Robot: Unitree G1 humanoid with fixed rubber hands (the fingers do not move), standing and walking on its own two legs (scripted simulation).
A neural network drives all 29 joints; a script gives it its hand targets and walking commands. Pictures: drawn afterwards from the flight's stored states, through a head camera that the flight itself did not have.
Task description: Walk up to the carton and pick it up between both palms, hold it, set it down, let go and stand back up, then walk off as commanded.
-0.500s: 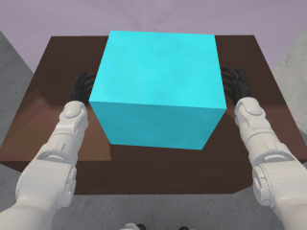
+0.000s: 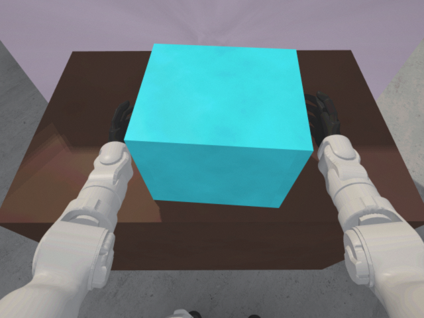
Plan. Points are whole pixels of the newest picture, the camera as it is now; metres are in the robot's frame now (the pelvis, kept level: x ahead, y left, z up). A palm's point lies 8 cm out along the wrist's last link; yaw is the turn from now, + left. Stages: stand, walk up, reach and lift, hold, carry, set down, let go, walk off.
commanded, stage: reach and lift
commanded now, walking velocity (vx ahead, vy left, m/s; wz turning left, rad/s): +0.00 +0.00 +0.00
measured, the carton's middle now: (219, 129) +0.48 +0.02 +0.03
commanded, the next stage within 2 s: none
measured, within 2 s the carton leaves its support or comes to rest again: leaves its support in 1.02 s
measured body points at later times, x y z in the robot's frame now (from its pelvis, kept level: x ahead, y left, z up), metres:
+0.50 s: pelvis +0.00 +0.00 +0.00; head +0.08 +0.00 +0.44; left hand +0.44 +0.22 +0.05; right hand +0.46 -0.18 +0.06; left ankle +0.02 +0.08 -0.72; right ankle +0.01 -0.15 -0.72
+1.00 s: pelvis +0.00 +0.00 +0.00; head +0.08 +0.00 +0.44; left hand +0.43 +0.20 +0.05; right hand +0.46 -0.18 +0.07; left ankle +0.02 +0.08 -0.72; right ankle +0.01 -0.15 -0.72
